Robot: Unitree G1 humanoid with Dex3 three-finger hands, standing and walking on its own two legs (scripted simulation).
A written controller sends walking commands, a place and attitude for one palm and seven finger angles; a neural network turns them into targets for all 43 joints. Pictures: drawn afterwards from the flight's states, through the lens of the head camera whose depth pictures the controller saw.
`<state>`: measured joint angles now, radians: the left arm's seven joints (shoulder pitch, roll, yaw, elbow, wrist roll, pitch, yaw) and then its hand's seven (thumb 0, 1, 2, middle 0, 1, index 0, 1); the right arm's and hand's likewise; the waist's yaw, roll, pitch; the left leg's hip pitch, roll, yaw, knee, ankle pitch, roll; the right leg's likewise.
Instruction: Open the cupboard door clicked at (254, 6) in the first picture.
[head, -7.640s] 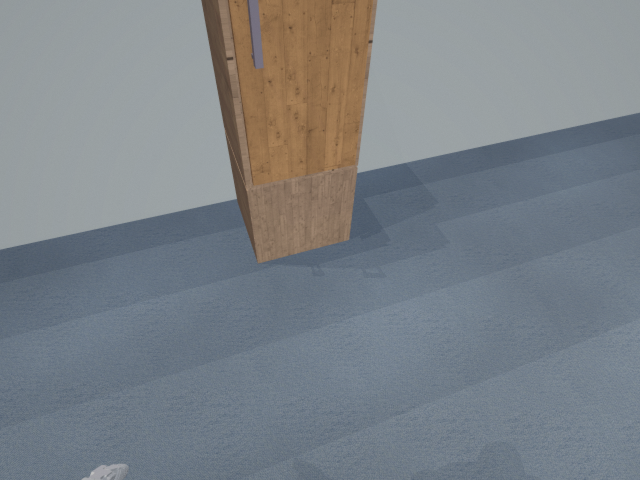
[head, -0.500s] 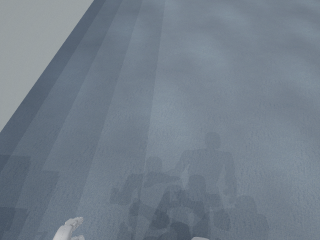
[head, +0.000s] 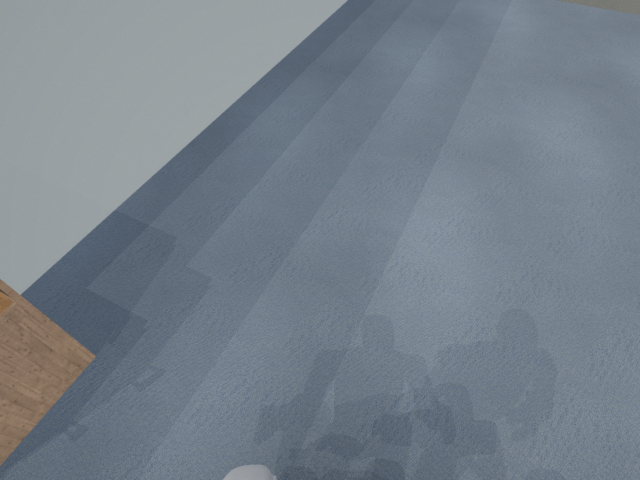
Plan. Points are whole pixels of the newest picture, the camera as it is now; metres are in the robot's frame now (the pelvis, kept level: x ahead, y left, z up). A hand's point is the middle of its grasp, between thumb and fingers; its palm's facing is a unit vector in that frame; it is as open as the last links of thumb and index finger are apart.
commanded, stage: turn to face it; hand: left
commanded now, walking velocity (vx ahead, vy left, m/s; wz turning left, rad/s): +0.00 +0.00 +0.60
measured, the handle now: out of the picture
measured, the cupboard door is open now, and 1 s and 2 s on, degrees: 0 0 0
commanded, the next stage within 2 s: take the last steps up to it in 1.90 s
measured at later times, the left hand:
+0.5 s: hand out of the picture +0.07 +0.25 -0.14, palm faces +0.27 -0.92 -0.27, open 7.4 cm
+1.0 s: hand out of the picture -0.10 +0.18 -0.16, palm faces +0.58 -0.77 -0.26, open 7.4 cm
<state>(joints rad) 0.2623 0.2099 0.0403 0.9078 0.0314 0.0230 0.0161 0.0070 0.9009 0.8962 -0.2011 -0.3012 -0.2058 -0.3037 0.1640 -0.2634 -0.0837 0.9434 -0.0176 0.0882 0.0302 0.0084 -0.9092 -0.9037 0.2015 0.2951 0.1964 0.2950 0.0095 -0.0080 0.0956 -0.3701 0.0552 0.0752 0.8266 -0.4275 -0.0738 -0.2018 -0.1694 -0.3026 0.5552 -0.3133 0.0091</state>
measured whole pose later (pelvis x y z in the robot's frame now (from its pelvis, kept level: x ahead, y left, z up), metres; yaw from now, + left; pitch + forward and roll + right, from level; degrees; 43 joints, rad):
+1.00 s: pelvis -0.03 -0.02 +0.00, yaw +36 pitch -1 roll +1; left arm 0.25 0.22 0.04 0.90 0.03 0.02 0.01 0.01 0.90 0.90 -0.20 -0.30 -0.21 -0.30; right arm 0.18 -0.27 -0.09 0.94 -0.02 0.09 0.03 0.01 -0.91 -0.90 0.20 0.30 0.20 0.29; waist 0.01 -0.02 0.09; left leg -0.34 0.04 0.06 0.78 -0.43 -0.07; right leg -0.22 -0.18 -0.27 0.56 -0.30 0.02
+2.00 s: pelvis -0.05 -0.03 -0.01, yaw +67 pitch -1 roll +0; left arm 0.30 0.24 0.05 0.97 0.02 0.04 0.02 0.01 0.90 0.90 -0.20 -0.30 -0.21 -0.30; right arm 0.14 -0.23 -0.06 0.95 -0.02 0.04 0.01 0.01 -0.91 -0.90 0.20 0.30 0.20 0.30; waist 0.03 -0.04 0.08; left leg -0.24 0.01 0.06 0.58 -0.29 -0.01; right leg -0.28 -0.16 -0.21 0.68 -0.38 0.05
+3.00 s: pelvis +0.06 +0.16 +0.00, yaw +72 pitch +0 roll -1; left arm 0.49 0.08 0.02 1.17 0.03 -0.07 0.01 0.01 0.91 0.90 -0.20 -0.30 -0.20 -0.30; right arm 0.14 -0.16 -0.06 1.03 -0.03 -0.01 0.02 0.01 -0.91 -0.90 0.20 0.29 0.19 0.29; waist 0.06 0.01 0.04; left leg -0.48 0.09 0.09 0.69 -0.22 0.01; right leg 0.05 -0.01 -0.18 0.33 -0.36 0.01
